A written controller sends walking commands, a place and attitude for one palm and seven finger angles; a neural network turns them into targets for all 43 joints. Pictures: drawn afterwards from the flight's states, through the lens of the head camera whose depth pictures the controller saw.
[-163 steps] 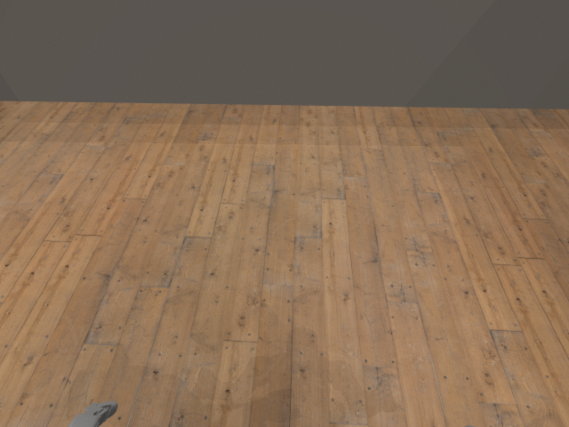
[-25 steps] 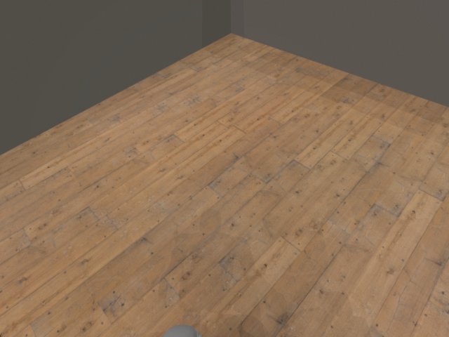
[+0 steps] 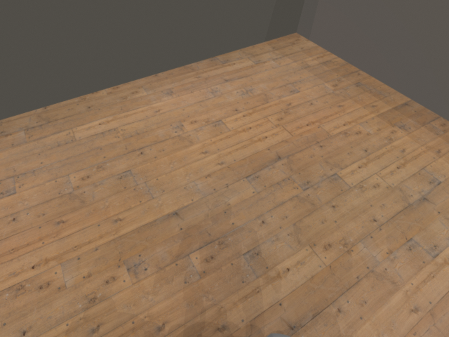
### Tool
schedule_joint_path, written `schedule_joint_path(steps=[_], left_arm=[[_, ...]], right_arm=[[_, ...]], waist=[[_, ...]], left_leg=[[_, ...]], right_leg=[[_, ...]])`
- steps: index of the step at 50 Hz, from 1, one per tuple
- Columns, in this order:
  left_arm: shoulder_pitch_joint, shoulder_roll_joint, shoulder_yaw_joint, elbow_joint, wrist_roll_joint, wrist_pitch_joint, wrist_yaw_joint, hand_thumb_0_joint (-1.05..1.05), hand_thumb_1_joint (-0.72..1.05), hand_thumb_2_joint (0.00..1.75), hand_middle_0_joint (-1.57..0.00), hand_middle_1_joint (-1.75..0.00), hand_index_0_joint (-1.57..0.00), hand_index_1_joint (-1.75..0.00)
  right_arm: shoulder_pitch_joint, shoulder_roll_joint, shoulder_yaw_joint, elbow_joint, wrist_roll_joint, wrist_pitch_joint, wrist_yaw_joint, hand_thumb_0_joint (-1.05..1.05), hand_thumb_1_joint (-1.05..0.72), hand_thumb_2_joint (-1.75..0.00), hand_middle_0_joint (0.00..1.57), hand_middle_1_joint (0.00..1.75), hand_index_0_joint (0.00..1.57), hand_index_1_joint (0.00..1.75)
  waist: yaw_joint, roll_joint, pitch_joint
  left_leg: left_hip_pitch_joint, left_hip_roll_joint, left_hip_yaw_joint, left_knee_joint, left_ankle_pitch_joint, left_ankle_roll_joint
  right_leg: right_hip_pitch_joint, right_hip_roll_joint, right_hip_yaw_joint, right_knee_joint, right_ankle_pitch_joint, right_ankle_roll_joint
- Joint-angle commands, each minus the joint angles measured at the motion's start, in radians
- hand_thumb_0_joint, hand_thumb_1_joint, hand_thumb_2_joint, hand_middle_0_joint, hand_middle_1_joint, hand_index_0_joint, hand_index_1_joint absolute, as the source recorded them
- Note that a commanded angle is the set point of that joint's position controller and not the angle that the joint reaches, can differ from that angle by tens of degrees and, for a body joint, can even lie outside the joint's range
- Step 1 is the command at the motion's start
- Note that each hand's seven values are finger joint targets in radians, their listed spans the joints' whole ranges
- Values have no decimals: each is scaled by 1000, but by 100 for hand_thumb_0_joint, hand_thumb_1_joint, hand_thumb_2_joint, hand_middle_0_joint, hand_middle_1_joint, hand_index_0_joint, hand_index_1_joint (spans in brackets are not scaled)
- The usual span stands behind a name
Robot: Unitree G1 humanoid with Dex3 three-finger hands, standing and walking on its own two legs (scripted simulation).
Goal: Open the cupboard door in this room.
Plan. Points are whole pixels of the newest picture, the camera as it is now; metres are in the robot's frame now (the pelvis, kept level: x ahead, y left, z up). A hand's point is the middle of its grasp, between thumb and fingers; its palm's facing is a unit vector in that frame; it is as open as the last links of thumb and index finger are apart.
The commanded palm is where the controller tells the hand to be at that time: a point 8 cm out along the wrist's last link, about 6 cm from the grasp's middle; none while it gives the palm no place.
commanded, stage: turn or walk to find it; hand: left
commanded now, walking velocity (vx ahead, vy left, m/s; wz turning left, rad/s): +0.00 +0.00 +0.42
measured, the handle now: out of the picture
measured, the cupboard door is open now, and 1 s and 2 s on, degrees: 0 0 0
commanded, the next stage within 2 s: none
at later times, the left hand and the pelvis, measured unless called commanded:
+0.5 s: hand out of the picture -0.01 +0.15 -0.16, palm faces +0.26 -0.93 -0.25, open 7.4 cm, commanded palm none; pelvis -0.04 -0.04 +0.00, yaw +14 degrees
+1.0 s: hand out of the picture -0.10 +0.22 -0.17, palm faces +0.46 -0.86 -0.24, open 7.4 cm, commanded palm none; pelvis -0.08 +0.00 +0.00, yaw +25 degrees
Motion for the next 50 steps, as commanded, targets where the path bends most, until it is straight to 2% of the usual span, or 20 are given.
schedule_joint_path(steps=[1,5,8,9,10,11,12,13,14,17,26,28,31,32,33,34,35,36,40,50], left_arm=[[-44,51,11,-100,-4,-20,2,0,90,90,-20,-30,-20,-30],[-25,39,7,-106,-10,-28,7,0,90,90,-20,-30,-20,-30],[49,50,11,-92,-13,-40,11,0,90,90,-20,-30,-20,-30],[80,75,16,-88,-9,-49,16,0,90,90,-20,-30,-20,-30],[105,153,31,-88,5,-60,23,0,90,90,-20,-30,-20,-30],[95,215,38,-102,9,-60,23,0,90,90,-20,-30,-20,-30],[67,190,35,-115,2,-55,26,0,90,90,-20,-30,-20,-30],[-6,147,32,-126,0,-58,28,0,90,90,-20,-30,-20,-30],[-47,128,21,-135,0,-55,24,0,90,90,-20,-30,-20,-30],[-59,86,7,-132,0,-64,19,0,90,90,-20,-30,-20,-30],[91,147,26,-66,14,-62,20,0,90,90,-20,-30,-20,-30],[95,163,34,-61,17,-59,19,0,90,90,-20,-30,-20,-30],[69,164,37,-50,9,-51,15,0,90,90,-20,-30,-20,-30],[63,145,32,-51,0,-45,12,0,90,90,-20,-30,-20,-30],[83,88,24,-75,-9,-36,8,0,90,90,-20,-30,-20,-30],[27,42,3,-112,-4,-28,8,0,90,90,-20,-30,-20,-30],[2,68,8,-111,0,-18,10,0,90,90,-20,-30,-20,-30],[-16,54,11,-94,5,-12,10,0,90,90,-20,-30,-20,-30],[28,70,19,-48,2,-19,-6,0,90,90,-20,-30,-20,-30],[-44,51,12,-92,-4,-20,4,0,90,90,-20,-30,-20,-30]], right_arm=[[76,-222,-64,-39,-2,-10,-16,0,-90,-90,20,30,20,30],[54,-221,-70,-50,-6,-2,-11,0,-90,-90,20,30,20,30],[33,-213,-72,-57,0,1,-5,0,-90,-90,20,30,20,30],[34,-192,-70,-61,7,0,-2,0,-90,-90,20,30,20,30],[51,-132,-63,-74,17,-1,5,0,-90,-90,20,30,20,30],[37,-114,-62,-97,9,2,3,0,-90,-90,20,30,20,30],[33,-166,-77,-86,0,16,4,0,-90,-90,20,30,20,30],[39,-164,-80,-60,-3,33,10,0,-90,-90,20,30,20,30],[51,-154,-82,-37,-3,41,16,0,-90,-90,20,30,20,30],[110,-124,-76,-2,-3,42,25,0,-90,-90,20,30,20,30],[-18,-101,-50,-32,7,32,21,0,-90,-90,20,30,20,30],[-13,-92,-43,-35,13,21,19,0,-90,-90,20,30,20,30],[59,-108,-42,-17,13,9,14,0,-90,-90,20,30,20,30],[98,-138,-48,-10,13,0,16,0,-90,-90,20,30,20,30],[126,-228,-67,-14,5,-12,12,0,-90,-90,20,30,20,30],[163,-300,-83,-8,5,-6,4,0,-90,-90,20,30,20,30],[158,-300,-82,-3,0,1,1,0,-90,-90,20,30,20,30],[122,-255,-72,-4,-2,-7,-10,0,-90,-90,20,30,20,30],[25,-208,-49,-39,4,-17,-19,0,-90,-90,20,30,20,30],[84,-213,-63,-35,-2,-10,-15,0,-90,-90,20,30,20,30]], waist=[[-45,154,-72],[-31,186,-82],[9,148,-114],[25,93,-130],[33,-124,-153],[40,-287,-111],[35,-169,-96],[3,-208,-35],[-17,-133,13],[-43,-102,32],[39,-136,-34],[44,-171,-72],[-3,-150,-108],[-27,-51,-126],[-41,221,-152],[-66,355,-115],[-68,238,-108],[-57,261,-78],[-11,171,-50],[-44,161,-69]], left_leg=[[118,274,-295,-131,377,132],[42,253,-331,-107,371,125],[-45,205,-323,-43,317,80],[-126,161,-298,17,218,35],[-294,50,-171,188,-35,-36],[-380,-43,-51,403,-338,-84],[-322,5,-93,569,-323,-79],[-316,30,-114,650,-270,-77],[-311,32,-90,723,-207,-83],[-331,48,-47,770,-96,-107],[-245,81,36,421,-235,-126],[-188,69,66,306,-252,-116],[-28,59,93,80,-82,-99],[98,83,61,-54,53,-87],[222,284,-211,-127,266,-9],[194,443,-377,-150,543,100],[114,459,-311,-139,431,143],[81,380,-283,-159,386,118],[88,269,-180,-145,401,79],[118,276,-303,-146,330,129]], right_leg=[[-49,16,10,-101,-41,3],[79,48,3,-265,-29,-16],[252,62,-10,-505,132,-25],[370,19,24,-639,214,-33],[502,-187,220,-727,225,-92],[428,-384,389,-746,356,-203],[296,-393,332,-752,312,-250],[197,-322,273,-787,189,-234],[150,-266,218,-790,128,-209],[174,-189,56,-754,212,-168],[327,-267,21,-666,459,-233],[357,-272,1,-614,555,-231],[291,-252,-61,-512,533,-167],[209,-221,-107,-408,448,-116],[4,-102,-163,-216,133,-42],[-126,-20,-115,-44,-247,-4],[-82,-38,-41,59,-218,-26],[-113,-43,-6,83,-148,-23],[-113,-23,3,130,20,-8],[-54,13,15,-100,-36,1]])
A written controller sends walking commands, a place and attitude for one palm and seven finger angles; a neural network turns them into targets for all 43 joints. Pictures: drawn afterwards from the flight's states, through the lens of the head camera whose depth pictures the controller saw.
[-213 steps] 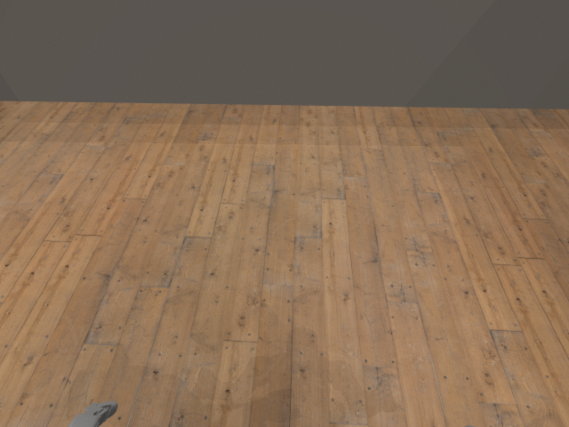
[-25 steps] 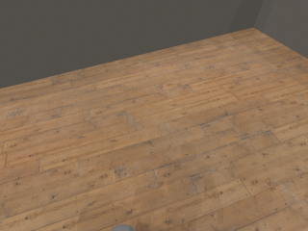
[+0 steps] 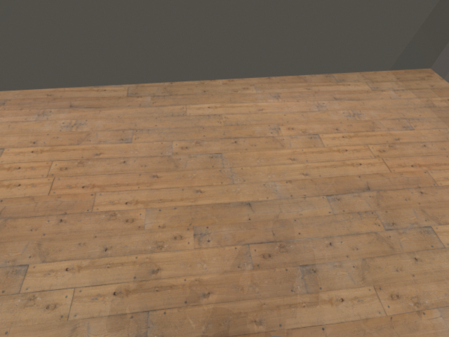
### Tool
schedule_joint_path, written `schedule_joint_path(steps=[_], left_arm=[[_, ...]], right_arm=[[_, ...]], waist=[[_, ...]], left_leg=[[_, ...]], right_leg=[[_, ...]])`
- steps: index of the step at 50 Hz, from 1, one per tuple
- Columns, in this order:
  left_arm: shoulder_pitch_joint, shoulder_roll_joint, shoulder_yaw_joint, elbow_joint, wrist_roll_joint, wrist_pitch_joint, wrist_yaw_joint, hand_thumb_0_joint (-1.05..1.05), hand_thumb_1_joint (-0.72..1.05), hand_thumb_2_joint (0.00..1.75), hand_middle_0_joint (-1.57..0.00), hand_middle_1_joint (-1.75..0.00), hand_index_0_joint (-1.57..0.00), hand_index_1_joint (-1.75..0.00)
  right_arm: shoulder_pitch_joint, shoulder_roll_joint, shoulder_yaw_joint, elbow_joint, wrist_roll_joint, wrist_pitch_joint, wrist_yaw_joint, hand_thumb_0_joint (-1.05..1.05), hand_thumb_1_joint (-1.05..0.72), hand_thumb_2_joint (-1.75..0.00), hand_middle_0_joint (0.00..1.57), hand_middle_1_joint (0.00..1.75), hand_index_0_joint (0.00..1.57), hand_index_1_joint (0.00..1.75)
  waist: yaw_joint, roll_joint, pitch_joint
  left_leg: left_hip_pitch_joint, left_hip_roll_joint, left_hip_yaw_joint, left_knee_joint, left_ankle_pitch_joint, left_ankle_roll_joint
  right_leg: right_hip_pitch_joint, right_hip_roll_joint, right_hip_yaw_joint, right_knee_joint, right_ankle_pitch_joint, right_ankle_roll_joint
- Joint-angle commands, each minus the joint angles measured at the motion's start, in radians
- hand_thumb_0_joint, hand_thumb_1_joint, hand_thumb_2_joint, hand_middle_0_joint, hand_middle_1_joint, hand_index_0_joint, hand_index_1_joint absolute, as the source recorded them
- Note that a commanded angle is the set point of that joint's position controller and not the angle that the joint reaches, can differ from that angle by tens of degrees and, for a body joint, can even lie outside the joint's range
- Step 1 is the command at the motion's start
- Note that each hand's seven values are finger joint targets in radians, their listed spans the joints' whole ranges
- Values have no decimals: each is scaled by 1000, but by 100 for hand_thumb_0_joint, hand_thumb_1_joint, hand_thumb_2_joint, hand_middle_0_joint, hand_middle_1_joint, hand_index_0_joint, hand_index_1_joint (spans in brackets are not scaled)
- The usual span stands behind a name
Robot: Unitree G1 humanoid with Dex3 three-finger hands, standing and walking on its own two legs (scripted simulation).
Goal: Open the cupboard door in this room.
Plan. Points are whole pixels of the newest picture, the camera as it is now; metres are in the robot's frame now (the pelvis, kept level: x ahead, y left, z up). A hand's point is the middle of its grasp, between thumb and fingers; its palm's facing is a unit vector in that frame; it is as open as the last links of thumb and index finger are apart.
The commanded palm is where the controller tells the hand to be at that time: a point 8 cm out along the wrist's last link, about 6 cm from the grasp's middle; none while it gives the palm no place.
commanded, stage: turn or walk to find it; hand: left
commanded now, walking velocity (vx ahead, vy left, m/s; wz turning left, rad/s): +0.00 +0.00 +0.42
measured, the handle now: out of the picture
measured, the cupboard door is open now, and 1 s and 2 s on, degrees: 0 0 0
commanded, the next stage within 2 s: none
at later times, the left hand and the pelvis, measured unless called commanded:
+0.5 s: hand out of the picture -0.02 +0.15 -0.15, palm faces +0.26 -0.93 -0.26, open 7.3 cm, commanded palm none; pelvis -0.04 -0.05 +0.00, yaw +15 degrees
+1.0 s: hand out of the picture -0.11 +0.23 -0.17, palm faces +0.47 -0.86 -0.23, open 7.4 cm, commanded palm none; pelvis -0.09 +0.01 +0.00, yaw +26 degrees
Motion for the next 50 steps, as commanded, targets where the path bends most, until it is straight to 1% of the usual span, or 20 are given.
schedule_joint_path(steps=[1,5,8,9,10,11,12,14,16,22,28,32,33,34,35,36,38,41,44,50], left_arm=[[-37,49,10,-99,-4,-22,2,0,90,90,-20,-30,-20,-30],[-8,42,7,-102,-12,-31,7,0,90,90,-20,-30,-20,-30],[85,68,15,-84,-11,-48,13,0,90,90,-20,-30,-20,-30],[102,136,29,-83,3,-57,20,0,90,90,-20,-30,-20,-30],[102,211,41,-94,12,-58,22,0,90,90,-20,-30,-20,-30],[74,197,32,-112,2,-51,23,0,90,90,-20,-30,-20,-30],[7,150,35,-123,0,-57,29,0,90,90,-20,-30,-20,-30],[-78,108,11,-140,-2,-57,18,0,90,90,-20,-30,-20,-30],[-53,92,6,-133,-2,-67,16,0,90,90,-20,-30,-20,-30],[58,104,13,-89,5,-67,19,0,90,90,-20,-30,-20,-30],[112,160,30,-52,18,-59,14,0,90,90,-20,-30,-20,-30],[76,168,33,-40,11,-52,10,0,90,90,-20,-30,-20,-30],[70,153,32,-47,1,-46,9,0,90,90,-20,-30,-20,-30],[81,102,23,-68,-8,-38,6,0,90,90,-20,-30,-20,-30],[40,47,2,-105,-4,-30,3,0,90,90,-20,-30,-20,-30],[7,75,5,-106,2,-20,5,0,90,90,-20,-30,-20,-30],[-10,75,15,-77,5,-12,1,0,90,90,-20,-30,-20,-30],[21,76,14,-50,2,-23,-8,0,90,90,-20,-30,-20,-30],[21,78,13,-48,-1,-23,-4,0,90,90,-20,-30,-20,-30],[-40,67,10,-82,-3,-21,1,0,90,90,-20,-30,-20,-30]], right_arm=[[66,-220,-66,-40,-3,-9,-16,0,-90,-90,20,30,20,30],[51,-220,-68,-48,-5,-3,-11,0,-90,-90,20,30,20,30],[25,-196,-69,-59,6,-1,-4,0,-90,-90,20,30,20,30],[41,-141,-62,-68,16,-1,2,0,-90,-90,20,30,20,30],[21,-110,-57,-98,12,0,2,0,-90,-90,20,30,20,30],[14,-162,-74,-89,1,13,2,0,-90,-90,20,30,20,30],[30,-171,-78,-68,-3,29,7,0,-90,-90,20,30,20,30],[75,-147,-79,-18,-5,42,19,0,-90,-90,20,30,20,30],[109,-128,-72,0,-3,42,22,0,-90,-90,20,30,20,30],[30,-129,-65,-15,0,42,21,0,-90,-90,20,30,20,30],[-38,-104,-44,-35,12,26,18,0,-90,-90,20,30,20,30],[39,-112,-41,-20,17,10,13,0,-90,-90,20,30,20,30],[82,-140,-45,-11,15,0,14,0,-90,-90,20,30,20,30],[108,-225,-63,-10,7,-11,11,0,-90,-90,20,30,20,30],[133,-304,-79,-11,6,-8,2,0,-90,-90,20,30,20,30],[132,-305,-78,-4,2,0,-1,0,-90,-90,20,30,20,30],[40,-244,-62,-21,0,-6,-17,0,-90,-90,20,30,20,30],[12,-213,-46,-34,6,-20,-22,0,-90,-90,20,30,20,30],[50,-213,-49,-29,10,-26,-24,0,-90,-90,20,30,20,30],[82,-216,-57,-29,4,-19,-20,0,-90,-90,20,30,20,30]], waist=[[-37,158,-65],[-19,180,-85],[31,99,-122],[38,-84,-133],[52,-299,-85],[46,-187,-71],[13,-232,-35],[-37,-98,49],[-36,-97,26],[21,-127,9],[59,-170,-43],[6,-162,-99],[-22,-83,-127],[-36,167,-139],[-54,363,-106],[-62,237,-102],[-32,260,-30],[-8,175,-25],[-13,152,-70],[-32,151,-67]], left_leg=[[112,281,-299,-121,311,126],[30,255,-349,-90,334,117],[-114,176,-308,6,201,39],[-288,83,-204,149,-22,-26],[-399,-40,-42,378,-332,-86],[-347,3,-82,565,-354,-80],[-340,34,-111,648,-303,-78],[-323,47,-66,775,-171,-94],[-333,54,-39,795,-116,-114],[-334,91,-10,661,-157,-139],[-202,83,69,363,-274,-122],[-32,67,102,102,-124,-102],[91,86,76,-32,13,-90],[211,266,-169,-118,178,-22],[212,446,-368,-139,482,84],[141,471,-306,-122,430,140],[68,360,-244,-141,309,102],[118,280,-165,-109,508,78],[180,274,-167,-93,600,82],[169,277,-262,-110,458,111]], right_leg=[[-51,17,6,-101,-42,-5],[94,54,3,-285,-16,-27],[338,32,8,-598,201,-38],[478,-145,176,-692,158,-91],[426,-370,395,-734,245,-204],[273,-397,341,-741,224,-256],[196,-337,293,-771,126,-241],[114,-229,146,-757,102,-188],[167,-195,57,-729,188,-173],[275,-237,40,-711,246,-202],[318,-279,8,-621,464,-235],[288,-262,-62,-499,515,-176],[207,-233,-109,-404,436,-126],[16,-124,-168,-216,166,-54],[-155,-32,-134,-41,-236,-6],[-116,-44,-52,63,-219,-26],[-147,-47,-9,130,-97,-23],[-144,-25,-7,151,7,-8],[-132,-19,1,133,25,10],[-111,-3,16,27,0,14]])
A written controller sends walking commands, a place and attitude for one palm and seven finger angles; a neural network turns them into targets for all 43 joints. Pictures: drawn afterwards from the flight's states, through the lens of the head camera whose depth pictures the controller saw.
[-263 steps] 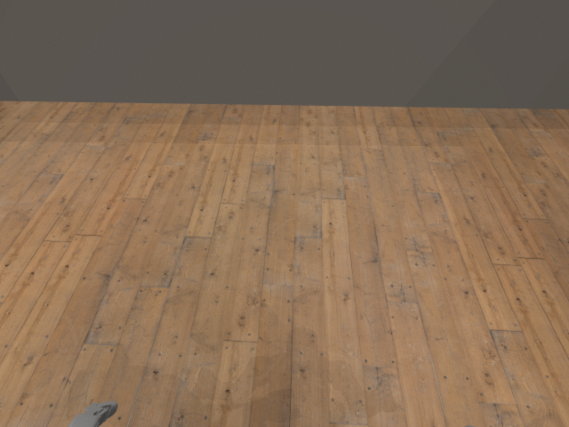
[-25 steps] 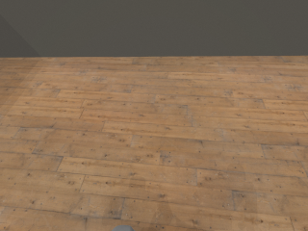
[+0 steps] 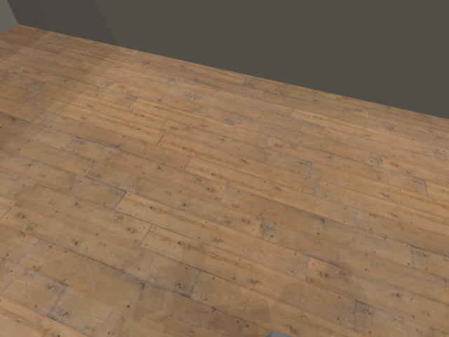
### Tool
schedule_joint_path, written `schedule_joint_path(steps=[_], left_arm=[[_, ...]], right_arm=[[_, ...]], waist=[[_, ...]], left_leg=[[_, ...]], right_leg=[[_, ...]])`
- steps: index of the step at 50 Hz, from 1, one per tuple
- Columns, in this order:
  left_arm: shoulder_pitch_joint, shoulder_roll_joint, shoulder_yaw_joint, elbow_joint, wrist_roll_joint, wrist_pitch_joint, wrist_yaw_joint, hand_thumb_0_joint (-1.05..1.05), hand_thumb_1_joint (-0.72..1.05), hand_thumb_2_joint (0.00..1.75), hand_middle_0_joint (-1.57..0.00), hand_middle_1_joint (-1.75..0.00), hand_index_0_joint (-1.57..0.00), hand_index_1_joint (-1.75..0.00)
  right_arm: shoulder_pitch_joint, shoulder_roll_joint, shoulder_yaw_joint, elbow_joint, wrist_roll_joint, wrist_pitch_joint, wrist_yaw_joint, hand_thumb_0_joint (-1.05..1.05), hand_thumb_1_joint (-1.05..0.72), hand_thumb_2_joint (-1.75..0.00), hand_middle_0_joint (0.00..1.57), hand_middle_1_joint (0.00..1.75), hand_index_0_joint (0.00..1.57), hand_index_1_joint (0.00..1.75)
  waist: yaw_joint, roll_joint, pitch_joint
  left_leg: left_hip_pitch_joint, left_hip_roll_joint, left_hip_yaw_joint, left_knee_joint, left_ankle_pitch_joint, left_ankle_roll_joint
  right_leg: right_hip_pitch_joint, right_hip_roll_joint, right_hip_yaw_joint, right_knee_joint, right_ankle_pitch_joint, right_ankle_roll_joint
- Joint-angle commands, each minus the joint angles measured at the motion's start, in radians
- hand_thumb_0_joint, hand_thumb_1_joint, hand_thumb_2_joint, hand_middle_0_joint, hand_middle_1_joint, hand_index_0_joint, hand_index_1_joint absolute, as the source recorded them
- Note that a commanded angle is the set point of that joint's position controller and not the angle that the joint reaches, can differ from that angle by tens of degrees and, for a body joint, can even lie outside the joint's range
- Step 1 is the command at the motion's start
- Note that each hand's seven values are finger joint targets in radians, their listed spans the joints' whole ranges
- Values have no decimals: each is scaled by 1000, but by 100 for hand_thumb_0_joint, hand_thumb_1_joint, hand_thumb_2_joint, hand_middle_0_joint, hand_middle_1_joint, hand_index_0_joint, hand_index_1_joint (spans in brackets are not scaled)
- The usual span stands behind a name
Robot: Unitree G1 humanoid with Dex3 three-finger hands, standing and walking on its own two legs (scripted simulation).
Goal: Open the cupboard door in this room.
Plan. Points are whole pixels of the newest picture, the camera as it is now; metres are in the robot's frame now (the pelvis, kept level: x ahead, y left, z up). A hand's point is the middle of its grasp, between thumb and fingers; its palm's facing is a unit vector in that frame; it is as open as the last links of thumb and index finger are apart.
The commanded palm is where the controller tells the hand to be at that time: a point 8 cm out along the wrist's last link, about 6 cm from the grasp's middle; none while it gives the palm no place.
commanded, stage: turn or walk to find it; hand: left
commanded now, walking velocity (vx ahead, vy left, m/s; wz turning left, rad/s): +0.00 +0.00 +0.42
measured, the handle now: out of the picture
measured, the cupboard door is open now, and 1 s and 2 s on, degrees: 0 0 0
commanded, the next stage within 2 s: none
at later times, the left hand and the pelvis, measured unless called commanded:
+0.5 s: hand out of the picture +0.00 +0.14 -0.14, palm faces +0.23 -0.93 -0.28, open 7.4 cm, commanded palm none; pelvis -0.04 -0.07 +0.00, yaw +14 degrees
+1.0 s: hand out of the picture -0.15 +0.19 -0.18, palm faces +0.49 -0.84 -0.24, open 7.4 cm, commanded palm none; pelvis -0.09 -0.02 +0.00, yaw +26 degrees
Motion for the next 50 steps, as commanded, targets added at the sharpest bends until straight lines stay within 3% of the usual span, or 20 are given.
schedule_joint_path(steps=[1,7,11,12,13,14,15,17,20,27,33,35,37,38,39,40,41,42,45,50], left_arm=[[-48,59,14,-97,-3,-18,2,0,90,90,-20,-30,-20,-30],[-70,40,7,-120,-10,-24,7,0,90,90,-20,-30,-20,-30],[36,48,14,-102,-14,-37,13,0,90,90,-20,-30,-20,-30],[62,87,21,-95,-8,-47,17,0,90,90,-20,-30,-20,-30],[84,170,38,-96,6,-57,25,0,90,90,-20,-30,-20,-30],[74,203,39,-113,5,-52,24,0,90,90,-20,-30,-20,-30],[22,172,34,-130,0,-50,26,0,90,90,-20,-30,-20,-30],[-77,115,23,-148,-3,-49,25,0,90,90,-20,-30,-20,-30],[-51,80,7,-135,-4,-66,18,0,90,90,-20,-30,-20,-30],[82,100,16,-82,5,-68,18,0,90,90,-20,-30,-20,-30],[130,152,32,-51,18,-59,15,0,90,90,-20,-30,-20,-30],[118,164,37,-45,17,-55,14,0,90,90,-20,-30,-20,-30],[85,159,37,-42,7,-48,12,0,90,90,-20,-30,-20,-30],[91,129,32,-51,-3,-41,10,0,90,90,-20,-30,-20,-30],[94,61,17,-85,-10,-34,3,0,90,90,-20,-30,-20,-30],[34,59,4,-102,0,-20,8,0,90,90,-20,-30,-20,-30],[27,67,11,-102,2,-15,5,0,90,90,-20,-30,-20,-30],[27,57,14,-82,6,-9,6,0,90,90,-20,-30,-20,-30],[46,78,20,-53,4,-13,-6,0,90,90,-20,-30,-20,-30],[41,73,17,-58,1,-17,-3,0,90,90,-20,-30,-20,-30]], right_arm=[[90,-215,-65,-34,-2,-11,-17,0,-90,-90,20,30,20,30],[83,-219,-70,-40,-10,1,-13,0,-90,-90,20,30,20,30],[55,-209,-74,-52,-2,5,-7,0,-90,-90,20,30,20,30],[54,-180,-72,-53,5,4,-1,0,-90,-90,20,30,20,30],[79,-114,-62,-70,13,3,4,0,-90,-90,20,30,20,30],[56,-140,-72,-85,3,9,-1,0,-90,-90,20,30,20,30],[57,-166,-82,-71,-5,26,4,0,-90,-90,20,30,20,30],[91,-155,-85,-30,-8,45,15,0,-90,-90,20,30,20,30],[139,-126,-76,2,-7,49,23,0,-90,-90,20,30,20,30],[36,-133,-68,-16,-4,49,20,0,-90,-90,20,30,20,30],[-47,-109,-44,-40,11,30,19,0,-90,-90,20,30,20,30],[-17,-110,-42,-38,14,22,15,0,-90,-90,20,30,20,30],[47,-127,-44,-21,14,12,15,0,-90,-90,20,30,20,30],[89,-174,-53,-13,10,1,16,0,-90,-90,20,30,20,30],[107,-274,-75,-21,1,-6,11,0,-90,-90,20,30,20,30],[133,-321,-84,-12,1,6,4,0,-90,-90,20,30,20,30],[102,-300,-77,-19,-3,6,-1,0,-90,-90,20,30,20,30],[62,-267,-68,-24,-4,1,-10,0,-90,-90,20,30,20,30],[-21,-220,-47,-51,0,-5,-16,0,-90,-90,20,30,20,30],[31,-220,-53,-48,4,-13,-16,0,-90,-90,20,30,20,30]], waist=[[-45,161,-77],[-42,178,-73],[11,142,-127],[26,62,-131],[29,-191,-145],[41,-239,-111],[18,-155,-76],[-36,-116,17],[-48,-96,14],[12,-128,-11],[48,-163,-63],[31,-175,-92],[-17,-114,-109],[-42,26,-142],[-52,338,-122],[-75,311,-109],[-56,212,-79],[-43,295,-73],[-6,209,-19],[-17,153,-73]], left_leg=[[141,277,-283,-99,478,107],[26,261,-365,-87,406,113],[-99,195,-358,-19,277,57],[-207,142,-314,44,155,6],[-393,15,-151,238,-128,-67],[-399,-32,-70,459,-348,-95],[-365,8,-107,614,-315,-92],[-350,39,-92,741,-213,-98],[-362,47,-49,798,-99,-127],[-368,84,-23,672,-151,-154],[-224,76,61,361,-258,-134],[-151,66,83,256,-221,-122],[9,68,88,41,-33,-109],[137,131,11,-65,89,-88],[226,385,-324,-115,374,15],[136,467,-352,-123,486,101],[81,452,-290,-122,429,124],[49,379,-261,-132,373,89],[22,282,-180,-130,360,63],[108,271,-199,-117,428,84]], right_leg=[[-83,9,16,-60,-33,3],[69,54,14,-264,-63,-26],[308,67,0,-581,140,-45],[435,1,58,-694,195,-60],[557,-240,295,-767,186,-141],[406,-396,400,-791,263,-245],[281,-362,327,-810,167,-270],[156,-261,227,-829,74,-218],[210,-177,57,-781,232,-185],[334,-229,46,-751,340,-217],[363,-268,11,-664,532,-249],[349,-273,-8,-621,558,-236],[263,-243,-73,-525,466,-168],[158,-190,-129,-386,330,-113],[-105,-53,-172,-182,-120,-30],[-100,-25,-79,-43,-262,-30],[-94,-42,-38,26,-206,-40],[-103,-41,-7,53,-153,-35],[-99,-22,-2,97,-14,-23],[-94,-8,5,41,10,-2]])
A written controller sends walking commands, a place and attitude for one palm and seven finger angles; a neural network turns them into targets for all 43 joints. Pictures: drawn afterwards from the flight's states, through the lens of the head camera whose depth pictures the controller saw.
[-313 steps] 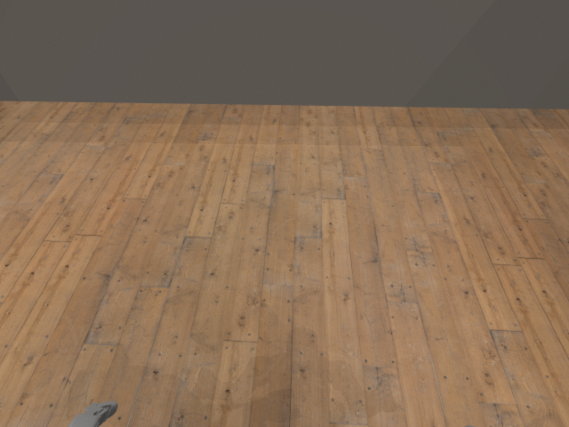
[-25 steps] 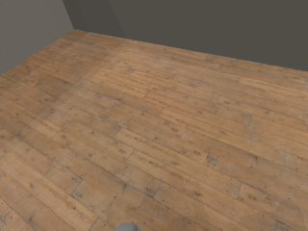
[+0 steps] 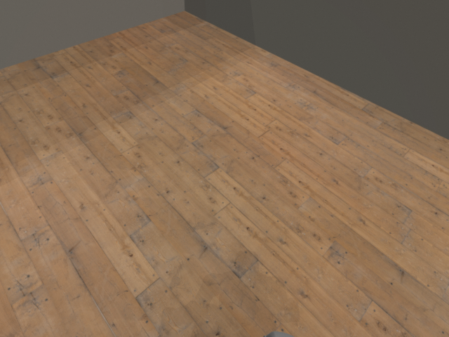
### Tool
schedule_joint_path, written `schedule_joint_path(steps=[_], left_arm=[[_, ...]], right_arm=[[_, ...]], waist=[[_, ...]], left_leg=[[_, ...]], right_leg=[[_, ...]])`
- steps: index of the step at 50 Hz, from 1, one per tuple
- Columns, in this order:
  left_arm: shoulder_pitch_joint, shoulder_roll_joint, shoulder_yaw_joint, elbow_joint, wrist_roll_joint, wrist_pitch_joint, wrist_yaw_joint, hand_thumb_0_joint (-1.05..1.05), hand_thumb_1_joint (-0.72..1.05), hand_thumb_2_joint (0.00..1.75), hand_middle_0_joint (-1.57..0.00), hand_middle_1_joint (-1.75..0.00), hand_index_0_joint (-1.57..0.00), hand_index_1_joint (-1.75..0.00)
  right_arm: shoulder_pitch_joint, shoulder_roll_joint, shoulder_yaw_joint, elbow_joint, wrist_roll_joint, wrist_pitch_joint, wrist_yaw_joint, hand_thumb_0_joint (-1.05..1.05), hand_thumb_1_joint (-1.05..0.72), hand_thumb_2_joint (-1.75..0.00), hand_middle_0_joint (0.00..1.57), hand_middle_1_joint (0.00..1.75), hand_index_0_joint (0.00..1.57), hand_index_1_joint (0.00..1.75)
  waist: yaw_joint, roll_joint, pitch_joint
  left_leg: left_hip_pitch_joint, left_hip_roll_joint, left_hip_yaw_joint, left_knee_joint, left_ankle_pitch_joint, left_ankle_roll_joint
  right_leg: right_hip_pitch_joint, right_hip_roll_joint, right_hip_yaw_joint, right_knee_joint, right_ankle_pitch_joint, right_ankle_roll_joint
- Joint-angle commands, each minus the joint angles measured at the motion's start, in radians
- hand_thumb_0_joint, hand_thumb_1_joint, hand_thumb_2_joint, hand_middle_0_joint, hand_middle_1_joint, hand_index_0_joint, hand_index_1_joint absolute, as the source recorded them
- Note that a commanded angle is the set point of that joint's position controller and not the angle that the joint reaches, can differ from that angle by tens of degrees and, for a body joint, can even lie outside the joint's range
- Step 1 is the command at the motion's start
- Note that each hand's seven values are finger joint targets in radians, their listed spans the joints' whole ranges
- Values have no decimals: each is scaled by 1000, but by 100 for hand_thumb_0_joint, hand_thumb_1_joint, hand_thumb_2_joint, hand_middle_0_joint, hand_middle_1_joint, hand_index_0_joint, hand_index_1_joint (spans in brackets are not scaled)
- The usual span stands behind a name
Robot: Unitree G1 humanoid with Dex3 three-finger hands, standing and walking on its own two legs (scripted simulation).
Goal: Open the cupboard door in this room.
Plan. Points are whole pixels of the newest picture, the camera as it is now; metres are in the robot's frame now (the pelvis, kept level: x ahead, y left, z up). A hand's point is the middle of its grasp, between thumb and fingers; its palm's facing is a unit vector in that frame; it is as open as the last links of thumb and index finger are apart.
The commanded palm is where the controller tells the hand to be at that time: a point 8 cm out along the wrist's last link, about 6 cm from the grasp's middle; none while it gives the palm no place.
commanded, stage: turn or walk to find it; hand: left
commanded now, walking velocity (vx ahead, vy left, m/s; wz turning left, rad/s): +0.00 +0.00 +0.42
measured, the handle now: out of the picture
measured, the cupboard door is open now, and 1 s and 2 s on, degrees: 0 0 0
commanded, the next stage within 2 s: none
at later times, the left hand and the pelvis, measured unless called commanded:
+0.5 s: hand out of the picture +0.02 +0.14 -0.14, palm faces +0.21 -0.94 -0.28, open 7.4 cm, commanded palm none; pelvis -0.03 -0.06 +0.00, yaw +13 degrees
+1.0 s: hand out of the picture -0.14 +0.20 -0.18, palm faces +0.47 -0.85 -0.23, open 7.4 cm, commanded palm none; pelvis -0.08 -0.01 +0.00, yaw +25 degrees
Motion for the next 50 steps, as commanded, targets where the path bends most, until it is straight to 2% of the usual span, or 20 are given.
schedule_joint_path(steps=[1,7,11,13,14,15,16,17,18,19,21,27,33,36,38,39,40,41,45,50], left_arm=[[-25,63,12,-90,-3,-22,2,0,90,90,-20,-30,-20,-30],[-106,37,4,-136,-10,-29,7,0,90,90,-20,-30,-20,-30],[-49,35,5,-130,-17,-38,11,0,90,90,-20,-30,-20,-30],[25,56,12,-114,-16,-52,15,0,90,90,-20,-30,-20,-30],[52,118,23,-111,-4,-62,21,0,90,90,-20,-30,-20,-30],[59,198,38,-118,7,-66,25,0,90,90,-20,-30,-20,-30],[46,193,32,-132,-2,-59,26,0,90,90,-20,-30,-20,-30],[-23,150,36,-144,-3,-62,33,0,90,90,-20,-30,-20,-30],[-77,129,27,-155,-4,-58,28,0,90,90,-20,-30,-20,-30],[-120,105,15,-164,-4,-61,24,0,90,90,-20,-30,-20,-30],[-115,82,6,-162,-4,-70,20,0,90,90,-20,-30,-20,-30],[-2,93,13,-119,1,-71,22,0,90,90,-20,-30,-20,-30],[65,142,28,-85,12,-63,18,0,90,90,-20,-30,-20,-30],[46,161,33,-75,11,-58,16,0,90,90,-20,-30,-20,-30],[21,146,32,-78,-1,-50,14,0,90,90,-20,-30,-20,-30],[39,106,25,-94,-10,-43,11,0,90,90,-20,-30,-20,-30],[10,38,5,-129,-11,-37,7,0,90,90,-20,-30,-20,-30],[-35,61,1,-138,-4,-24,12,0,90,90,-20,-30,-20,-30],[-42,69,14,-93,-2,-20,-1,0,90,90,-20,-30,-20,-30],[-17,69,13,-79,-2,-21,-1,0,90,90,-20,-30,-20,-30]], right_arm=[[80,-209,-60,-37,4,-18,-18,0,-90,-90,20,30,20,30],[117,-212,-72,-32,-6,-9,-15,0,-90,-90,20,30,20,30],[87,-211,-76,-43,-8,-2,-11,0,-90,-90,20,30,20,30],[68,-189,-77,-49,3,-2,-6,0,-90,-90,20,30,20,30],[84,-140,-70,-56,11,-3,0,0,-90,-90,20,30,20,30],[72,-95,-61,-86,10,-3,2,0,-90,-90,20,30,20,30],[59,-145,-79,-83,0,8,-1,0,-90,-90,20,30,20,30],[68,-154,-84,-66,-3,25,3,0,-90,-90,20,30,20,30],[72,-148,-88,-39,-4,36,10,0,-90,-90,20,30,20,30],[111,-138,-86,-17,-6,39,16,0,-90,-90,20,30,20,30],[153,-117,-80,1,-6,41,22,0,-90,-90,20,30,20,30],[79,-119,-73,-10,-3,41,20,0,-90,-90,20,30,20,30],[1,-97,-51,-33,8,25,17,0,-90,-90,20,30,20,30],[40,-98,-47,-28,14,14,13,0,-90,-90,20,30,20,30],[103,-124,-51,-11,11,1,14,0,-90,-90,20,30,20,30],[131,-196,-65,-9,6,-11,13,0,-90,-90,20,30,20,30],[164,-286,-86,-9,2,-12,6,0,-90,-90,20,30,20,30],[181,-303,-87,2,1,-1,2,0,-90,-90,20,30,20,30],[34,-213,-55,-33,-2,-10,-18,0,-90,-90,20,30,20,30],[67,-207,-57,-36,6,-21,-17,0,-90,-90,20,30,20,30]], waist=[[-47,161,-70],[-73,182,-74],[-43,199,-99],[0,137,-135],[9,-27,-158],[23,-268,-122],[24,-177,-113],[-7,-188,-73],[-30,-124,-7],[-60,-83,13],[-69,-87,8],[-15,-128,2],[28,-162,-51],[1,-167,-97],[-44,-82,-128],[-61,107,-162],[-81,370,-128],[-97,272,-128],[-41,235,-21],[-40,163,-69]], left_leg=[[120,256,-238,-149,449,106],[96,264,-340,-117,463,135],[0,220,-366,-84,431,110],[-119,162,-332,-5,296,48],[-266,80,-247,110,88,-14],[-414,-53,-76,334,-278,-79],[-370,-20,-108,522,-337,-77],[-359,12,-137,624,-288,-75],[-346,20,-120,706,-223,-79],[-350,29,-99,748,-160,-88],[-352,34,-69,767,-94,-106],[-348,69,-36,640,-123,-133],[-231,64,42,349,-225,-120],[-138,46,74,198,-175,-104],[43,57,66,-41,45,-88],[190,188,-102,-124,201,-38],[235,411,-377,-145,555,71],[155,455,-335,-133,551,141],[50,284,-208,-148,444,93],[117,251,-203,-153,467,90]], right_leg=[[-75,1,26,-28,3,19],[9,37,28,-237,-79,5],[172,76,12,-441,0,-15],[373,51,20,-689,187,-21],[518,-102,156,-779,190,-64],[519,-341,394,-813,285,-178],[371,-392,372,-818,319,-244],[284,-346,315,-847,212,-244],[207,-283,263,-859,128,-219],[203,-233,181,-840,146,-194],[224,-184,74,-818,216,-167],[315,-224,52,-805,292,-193],[377,-261,18,-712,530,-223],[380,-263,-12,-646,583,-205],[285,-226,-81,-521,482,-127],[128,-145,-132,-357,274,-65],[-103,-24,-133,-169,-233,1],[-65,-26,-42,-57,-261,-14],[-83,-21,18,41,-44,-8],[-77,-4,24,23,23,16]])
